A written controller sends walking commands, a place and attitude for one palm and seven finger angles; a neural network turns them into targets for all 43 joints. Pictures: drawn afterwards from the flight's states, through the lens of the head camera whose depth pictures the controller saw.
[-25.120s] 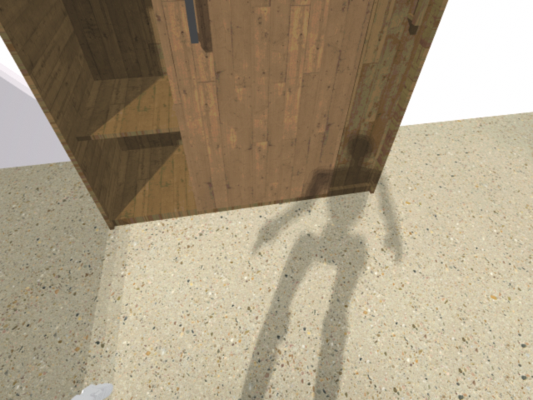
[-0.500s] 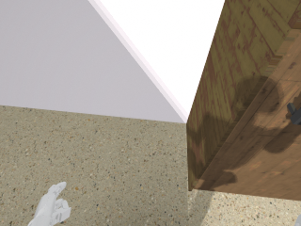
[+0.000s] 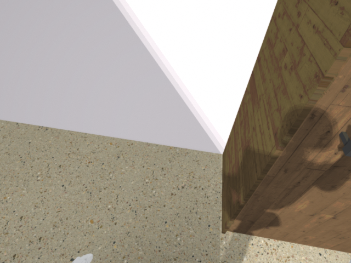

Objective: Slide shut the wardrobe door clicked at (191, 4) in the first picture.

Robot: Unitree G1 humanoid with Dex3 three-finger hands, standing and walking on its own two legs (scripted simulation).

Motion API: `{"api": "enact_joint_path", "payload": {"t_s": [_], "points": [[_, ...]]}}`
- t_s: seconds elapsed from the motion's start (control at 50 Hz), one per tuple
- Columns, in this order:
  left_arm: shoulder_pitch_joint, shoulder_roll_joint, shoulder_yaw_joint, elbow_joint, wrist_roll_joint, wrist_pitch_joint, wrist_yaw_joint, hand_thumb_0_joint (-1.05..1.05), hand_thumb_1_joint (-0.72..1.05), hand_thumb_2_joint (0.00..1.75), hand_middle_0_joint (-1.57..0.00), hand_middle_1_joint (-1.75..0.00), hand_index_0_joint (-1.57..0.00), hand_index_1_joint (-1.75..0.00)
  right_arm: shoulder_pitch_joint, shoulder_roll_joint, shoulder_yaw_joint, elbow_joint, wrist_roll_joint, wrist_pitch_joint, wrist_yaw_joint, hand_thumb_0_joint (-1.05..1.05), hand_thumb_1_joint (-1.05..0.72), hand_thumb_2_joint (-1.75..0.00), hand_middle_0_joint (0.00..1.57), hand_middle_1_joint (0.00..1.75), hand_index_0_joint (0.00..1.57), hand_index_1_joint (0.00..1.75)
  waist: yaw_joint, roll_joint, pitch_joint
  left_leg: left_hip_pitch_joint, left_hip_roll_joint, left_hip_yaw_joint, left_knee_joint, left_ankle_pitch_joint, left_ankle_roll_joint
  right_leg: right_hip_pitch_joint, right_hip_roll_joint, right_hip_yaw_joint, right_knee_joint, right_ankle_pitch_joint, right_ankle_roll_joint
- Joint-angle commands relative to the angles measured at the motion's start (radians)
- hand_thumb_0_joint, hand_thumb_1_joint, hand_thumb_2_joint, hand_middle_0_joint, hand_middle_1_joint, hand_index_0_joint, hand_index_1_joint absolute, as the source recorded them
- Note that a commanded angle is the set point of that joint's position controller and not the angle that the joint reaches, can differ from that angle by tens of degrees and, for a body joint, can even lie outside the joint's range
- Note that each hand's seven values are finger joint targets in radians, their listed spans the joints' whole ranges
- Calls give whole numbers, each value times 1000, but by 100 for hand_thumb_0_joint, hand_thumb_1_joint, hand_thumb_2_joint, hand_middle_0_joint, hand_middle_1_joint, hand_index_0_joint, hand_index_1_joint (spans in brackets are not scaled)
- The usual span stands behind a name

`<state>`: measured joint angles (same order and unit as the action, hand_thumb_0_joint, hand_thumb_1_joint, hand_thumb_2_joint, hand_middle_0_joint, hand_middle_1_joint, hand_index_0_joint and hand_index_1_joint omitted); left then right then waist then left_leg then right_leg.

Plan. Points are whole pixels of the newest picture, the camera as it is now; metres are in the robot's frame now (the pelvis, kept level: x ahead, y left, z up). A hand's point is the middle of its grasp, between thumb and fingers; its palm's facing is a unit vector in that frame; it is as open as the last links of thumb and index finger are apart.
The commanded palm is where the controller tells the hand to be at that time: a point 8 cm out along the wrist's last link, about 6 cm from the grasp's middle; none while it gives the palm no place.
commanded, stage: stop walking and hold the door there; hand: right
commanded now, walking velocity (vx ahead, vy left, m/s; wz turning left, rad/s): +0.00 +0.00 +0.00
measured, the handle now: out of the picture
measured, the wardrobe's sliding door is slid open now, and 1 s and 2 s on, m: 0.00 0.00 0.00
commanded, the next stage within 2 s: loosen the grip on the handle in 1.54 s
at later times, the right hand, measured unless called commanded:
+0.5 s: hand out of the picture +0.36 -0.35 +0.18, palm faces +0.56 +0.79 -0.24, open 6.4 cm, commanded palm +0.32 -0.38 +0.17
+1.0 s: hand out of the picture +0.36 -0.35 +0.18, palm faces +0.40 +0.90 -0.18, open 5.9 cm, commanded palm +0.32 -0.39 +0.17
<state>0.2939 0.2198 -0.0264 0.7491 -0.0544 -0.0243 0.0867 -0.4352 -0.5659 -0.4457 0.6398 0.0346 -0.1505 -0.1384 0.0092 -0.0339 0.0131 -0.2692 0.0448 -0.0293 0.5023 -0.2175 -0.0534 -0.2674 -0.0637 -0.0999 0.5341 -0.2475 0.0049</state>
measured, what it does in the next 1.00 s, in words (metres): steps to the right: right foot, then left foot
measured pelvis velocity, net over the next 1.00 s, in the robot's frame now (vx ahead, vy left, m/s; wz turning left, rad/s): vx -0.04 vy -0.11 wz -0.08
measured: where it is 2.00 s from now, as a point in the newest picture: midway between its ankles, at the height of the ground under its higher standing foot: outside the picture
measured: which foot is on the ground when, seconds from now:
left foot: down 0.00-0.74, up 0.76-0.88, down 0.90-1.00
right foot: down 0.00-0.54, up 0.56-0.72, down 0.74-1.00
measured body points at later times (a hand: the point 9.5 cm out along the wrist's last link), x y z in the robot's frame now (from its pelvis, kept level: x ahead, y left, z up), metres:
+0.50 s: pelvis -0.01 -0.03 -0.01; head +0.01 -0.02 +0.44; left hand +0.17 +0.23 -0.10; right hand +0.33 -0.39 +0.19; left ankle +0.01 +0.12 -0.73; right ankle +0.02 -0.12 -0.73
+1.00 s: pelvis -0.04 -0.11 -0.01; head +0.02 -0.09 +0.44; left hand +0.13 +0.10 -0.14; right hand +0.33 -0.40 +0.19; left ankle -0.01 -0.01 -0.73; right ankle -0.02 -0.23 -0.73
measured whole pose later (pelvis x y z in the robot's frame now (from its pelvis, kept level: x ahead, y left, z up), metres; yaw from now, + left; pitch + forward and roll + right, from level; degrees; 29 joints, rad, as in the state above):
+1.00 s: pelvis -0.04 -0.11 -0.01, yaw -4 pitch -2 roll +0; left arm 0.15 0.20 -0.05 0.71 -0.04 -0.02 0.06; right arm -0.52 -0.35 -0.25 0.34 0.07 -0.12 -0.12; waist 0.00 -0.05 0.16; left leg -0.27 0.01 0.09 0.59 -0.29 0.03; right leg -0.30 -0.03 -0.03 0.65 -0.37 0.01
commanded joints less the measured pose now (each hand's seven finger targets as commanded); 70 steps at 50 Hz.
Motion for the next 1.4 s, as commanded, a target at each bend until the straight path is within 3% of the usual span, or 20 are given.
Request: {"api": "enact_joint_path", "payload": {"t_s": [0.0, 0.24, 0.34, 0.4, 0.46, 0.48, 0.5, 0.52, 0.54, 0.62, 0.68, 0.72, 0.76, 0.84, 0.92, 1.0, 1.02, 1.08, 1.16, 1.38], "points": [[-104, 206, 76, -137, 2, -63, 24, 0, 90, 90, -20, -30, -20, -30, -292, -317, -53, -174, -22, -57, 1, 0, -90, -90, 45, 140, 45, 140, -3, 22, -181, 14, 41, -52, -96, 65, 51, 79, -63, 82, -108, -17, -37], [-152, 197, 97, -164, -3, -22, 21, 0, 90, 90, -20, -30, -20, -30, -265, -292, -42, -232, -21, -52, 9, 0, -90, -90, 45, 140, 45, 140, 0, 118, -221, 46, 214, -134, -63, 380, 91, 75, -2, 48, 14, 120, -2], [-189, 203, 93, -197, -11, -15, 16, 0, 90, 90, -20, -30, -20, -30, -304, -246, 2, -309, -18, -72, 15, 0, -90, -90, 45, 140, 45, 140, -6, -76, -231, -16, 100, 21, 87, 195, 36, 125, -79, 124, -75, 232, -39], [-196, 186, 77, -220, -14, -20, 8, 0, 90, 90, -20, -30, -20, -30, -324, -185, 55, -362, -9, -79, 17, 0, -90, -90, 45, 140, 45, 140, -16, -219, -219, -74, 25, 107, 257, -180, 21, 120, -148, 189, -139, 293, -95], [-199, 188, 68, -218, -7, -36, -6, 0, 90, 90, -20, -30, -20, -30, -353, -171, 70, -382, -1, -70, 16, 0, -90, -90, 45, 140, 45, 140, -34, -167, -225, 4, 45, 109, 134, -131, 36, 100, -117, 149, -48, 336, -100], [-209, 189, 70, -213, 0, -37, -10, 0, 90, 90, -20, -30, -20, -30, -335, -201, 45, -355, -7, -65, 14, 0, -90, -90, 45, 140, 45, 140, -45, -63, -215, 72, 107, 34, -7, 12, 55, 36, -65, 111, 51, 257, -71], [-197, 183, 75, -211, 6, -27, -13, 0, 90, 90, -20, -30, -20, -30, -334, -259, 12, -316, -15, -62, 12, 0, -90, -90, 45, 140, 45, 140, -38, 174, -227, 204, 294, -220, -133, 189, 128, -139, 38, 46, 214, 43, -13], [-180, 196, 95, -208, 5, -31, -14, 0, 90, 90, -20, -30, -20, -30, -332, -275, -18, -269, -5, -53, 15, 0, -90, -90, 45, 140, 45, 140, -45, 336, -199, 182, 467, -417, -205, 214, 218, -237, 87, 100, 437, -284, 24], [-185, 205, 93, -203, 9, -37, -15, 0, 90, 90, -20, -30, -20, -30, -391, -267, -7, -286, -7, -47, 18, 0, -90, -90, 45, 140, 45, 140, -54, 331, -185, 150, 525, -437, -200, 194, 242, -274, 46, 226, 592, -294, 23], [-215, 147, 51, -163, 23, -41, -11, 0, 90, 90, -20, -30, -20, -30, -491, -250, -2, -339, -20, -65, 37, 0, -90, -90, 45, 140, 45, 140, -20, 258, -221, 110, 386, -60, -28, 334, 124, -80, 6, 147, 230, -259, -1], [-253, 133, 51, -183, 14, -38, -2, 0, 90, 90, -20, -30, -20, -30, -495, -135, 105, -488, -4, -69, 35, 0, -90, -90, 45, 140, 45, 140, 2, -8, -228, -24, 230, 81, 158, 234, 56, 219, 32, -25, -119, 91, 15], [-230, 163, 63, -219, -1, -41, -5, 0, 90, 90, -20, -30, -20, -30, -534, -45, 185, -603, 12, -85, 45, 0, -90, -90, 45, 140, 45, 140, 0, -331, -264, -163, 32, 159, 451, -305, 0, 252, -223, 258, -103, 562, -134], [-182, 122, 54, -203, -5, -50, -17, 0, 90, 90, -20, -30, -20, -30, -492, 38, 232, -584, 13, -82, 56, 0, -90, -90, 45, 140, 45, 140, 18, -231, -268, -199, -3, 119, 525, -390, 9, 266, -232, 302, -93, 544, -212], [-193, 142, 51, -195, 0, -63, -25, 0, 90, 90, -20, -30, -20, -30, -491, 31, 227, -609, 11, -44, 39, 0, -90, -90, 45, 140, 45, 140, -6, -126, -291, 13, -26, 103, 69, -119, 26, 275, -170, 161, 16, 526, -126], [-160, 131, 51, -181, 9, -53, -10, 0, 90, 90, -20, -30, -20, -30, -434, -86, 112, -452, 20, -14, 23, 0, -90, -90, 45, 140, 45, 140, -9, 320, -253, 256, 234, -235, -162, 287, 154, -75, 42, 83, 174, -164, 6], [-183, 120, 26, -160, 24, -57, 9, 0, 90, 90, -20, -30, -20, -30, -454, -3, 169, -484, 19, -25, 22, 0, -90, -90, 45, 140, 45, 140, -5, 156, -305, 260, 152, -51, -18, 433, 106, 106, 0, 85, -126, 118, -15], [-196, 137, 36, -168, 24, -55, 10, 0, 90, 90, -20, -30, -20, -30, -452, 8, 182, -507, 19, -33, 25, 0, -90, -90, 45, 140, 45, 140, -15, 36, -319, 181, 89, -5, 8, 349, 66, 218, -65, 121, -133, 344, -31], [-213, 131, 25, -190, 24, -40, -1, 0, 90, 90, -20, -30, -20, -30, -435, 117, 281, -505, 14, -44, 36, 0, -90, -90, 45, 140, 45, 140, -9, -185, -217, 21, -17, 49, 45, -68, 38, 208, -194, 293, -226, 237, -94], [-198, 137, 33, -193, 27, -38, -3, 0, 90, 90, -20, -30, -20, -30, -394, 76, 255, -534, 5, -46, 25, 0, -90, -90, 45, 140, 45, 140, -15, -89, -252, 42, -11, 43, -53, 58, 46, 292, -155, 207, -123, 510, -72], [-196, 139, 41, -197, 23, -15, 14, 0, 90, 90, -20, -30, -20, -30, -342, 43, 219, -475, 19, -34, 22, 0, -90, -90, 45, 140, 45, 140, -7, -19, -282, 119, 42, -18, -102, 246, 55, 196, -95, 120, -114, 295, -32]]}}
